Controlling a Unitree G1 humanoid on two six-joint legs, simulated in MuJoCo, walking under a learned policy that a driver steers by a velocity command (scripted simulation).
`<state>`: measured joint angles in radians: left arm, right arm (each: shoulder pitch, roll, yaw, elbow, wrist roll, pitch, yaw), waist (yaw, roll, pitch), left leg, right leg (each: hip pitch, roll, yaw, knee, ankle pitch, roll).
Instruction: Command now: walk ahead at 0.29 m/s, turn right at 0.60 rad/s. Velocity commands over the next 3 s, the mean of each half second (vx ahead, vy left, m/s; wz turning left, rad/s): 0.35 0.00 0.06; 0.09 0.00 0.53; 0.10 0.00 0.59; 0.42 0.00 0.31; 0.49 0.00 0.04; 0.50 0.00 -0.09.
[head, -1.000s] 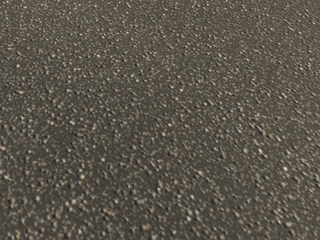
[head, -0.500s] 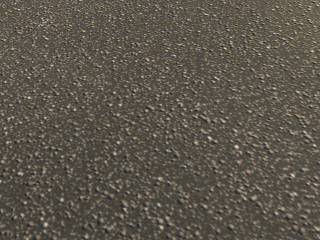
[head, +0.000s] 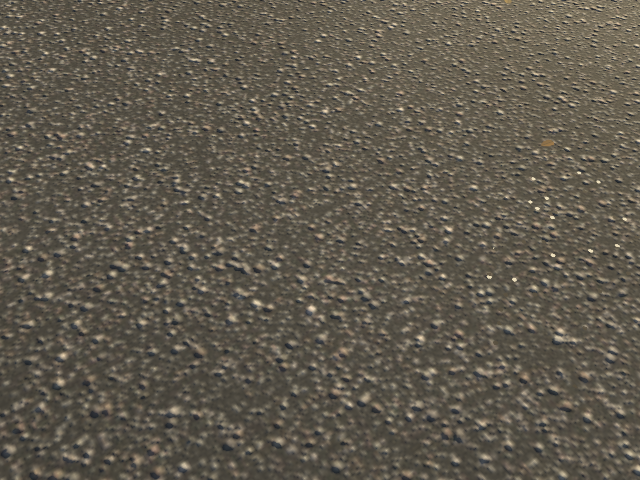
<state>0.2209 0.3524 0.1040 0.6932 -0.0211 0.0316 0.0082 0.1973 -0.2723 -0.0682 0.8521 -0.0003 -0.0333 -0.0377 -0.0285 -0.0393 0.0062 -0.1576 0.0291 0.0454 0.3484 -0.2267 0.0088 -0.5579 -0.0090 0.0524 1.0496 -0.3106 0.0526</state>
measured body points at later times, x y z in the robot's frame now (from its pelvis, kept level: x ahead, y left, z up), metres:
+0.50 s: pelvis +0.16 -0.08 +0.00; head +0.19 -0.09 +0.45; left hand +0.19 +0.21 -0.11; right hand +0.33 -0.34 -0.12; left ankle +0.26 +0.08 -0.68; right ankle +0.10 -0.18 -0.75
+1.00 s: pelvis +0.29 -0.06 -0.01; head +0.33 -0.02 +0.43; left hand +0.34 +0.26 -0.12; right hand +0.54 -0.27 -0.10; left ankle +0.33 +0.04 -0.75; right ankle +0.40 -0.20 -0.71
